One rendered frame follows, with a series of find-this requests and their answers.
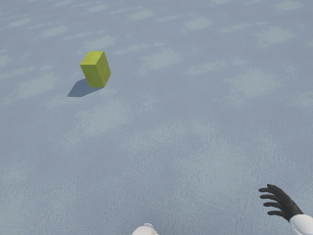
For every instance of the carton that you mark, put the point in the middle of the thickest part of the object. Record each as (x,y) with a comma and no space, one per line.
(96,69)

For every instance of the robot left shin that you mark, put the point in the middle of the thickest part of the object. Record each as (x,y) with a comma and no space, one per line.
(148,225)

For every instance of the robot right hand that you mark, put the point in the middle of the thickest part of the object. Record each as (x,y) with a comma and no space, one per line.
(287,206)

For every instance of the robot right forearm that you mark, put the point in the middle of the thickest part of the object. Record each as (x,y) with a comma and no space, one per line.
(301,224)

